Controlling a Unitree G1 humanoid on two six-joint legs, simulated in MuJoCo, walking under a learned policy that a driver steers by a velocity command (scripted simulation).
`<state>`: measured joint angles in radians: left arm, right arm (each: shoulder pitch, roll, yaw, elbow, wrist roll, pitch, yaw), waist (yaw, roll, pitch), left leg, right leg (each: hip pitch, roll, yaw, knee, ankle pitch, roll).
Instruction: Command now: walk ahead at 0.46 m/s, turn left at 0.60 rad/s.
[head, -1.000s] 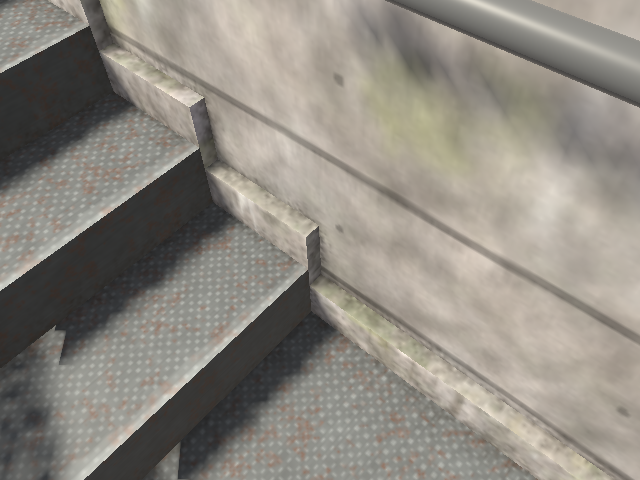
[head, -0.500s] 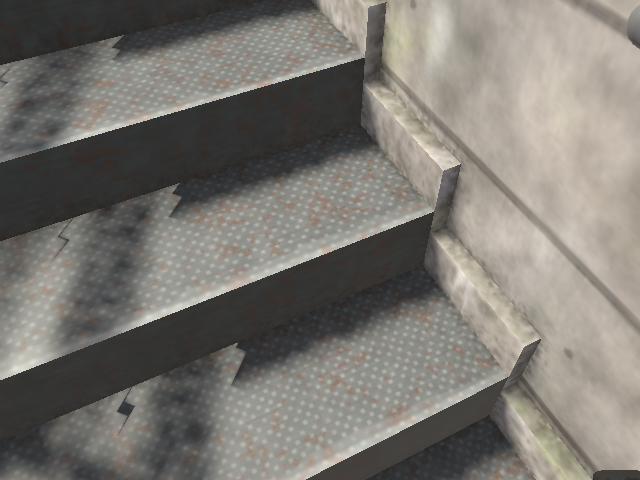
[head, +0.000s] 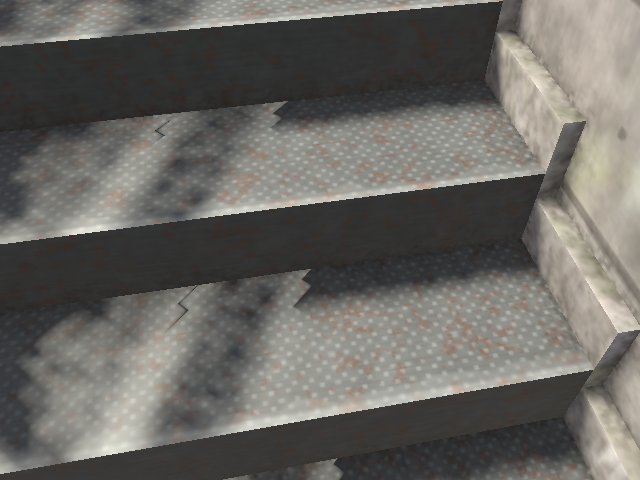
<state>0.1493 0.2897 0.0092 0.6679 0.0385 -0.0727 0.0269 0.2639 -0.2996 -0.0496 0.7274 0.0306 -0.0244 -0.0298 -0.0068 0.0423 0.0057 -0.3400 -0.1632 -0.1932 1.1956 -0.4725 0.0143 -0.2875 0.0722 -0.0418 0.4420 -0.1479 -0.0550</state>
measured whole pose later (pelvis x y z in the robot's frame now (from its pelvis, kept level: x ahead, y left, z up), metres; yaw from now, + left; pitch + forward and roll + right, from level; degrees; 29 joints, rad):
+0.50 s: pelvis +0.17 +0.09 +0.11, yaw +18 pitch +2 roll -2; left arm 0.13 0.31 0.04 0.67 0.00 0.00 0.01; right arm 0.19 -0.25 0.01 0.61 0.01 0.00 0.00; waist 0.00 -0.03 0.01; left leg -0.67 -0.07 -0.01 1.02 -0.38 0.07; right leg -0.64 0.02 0.08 1.77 -0.33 -0.02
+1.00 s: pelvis +0.28 +0.08 +0.17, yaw +28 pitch +0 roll +0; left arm 0.25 0.23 0.01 0.63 0.00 0.05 0.05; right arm 0.12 -0.15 0.03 0.58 0.01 0.06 -0.08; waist 0.02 -0.02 -0.01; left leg -0.27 -0.09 -0.21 0.54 -0.26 0.01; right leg -0.54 -0.05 0.04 1.12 -0.30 0.13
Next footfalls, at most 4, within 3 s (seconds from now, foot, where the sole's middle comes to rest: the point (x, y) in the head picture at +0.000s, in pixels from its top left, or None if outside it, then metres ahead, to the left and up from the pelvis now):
0.34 left None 0.27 0.20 -0.60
1.04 right None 0.39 -0.05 -0.60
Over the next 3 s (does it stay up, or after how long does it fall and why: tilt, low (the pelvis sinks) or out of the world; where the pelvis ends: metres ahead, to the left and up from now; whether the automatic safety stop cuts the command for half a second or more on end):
stays up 0.39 0.13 0.19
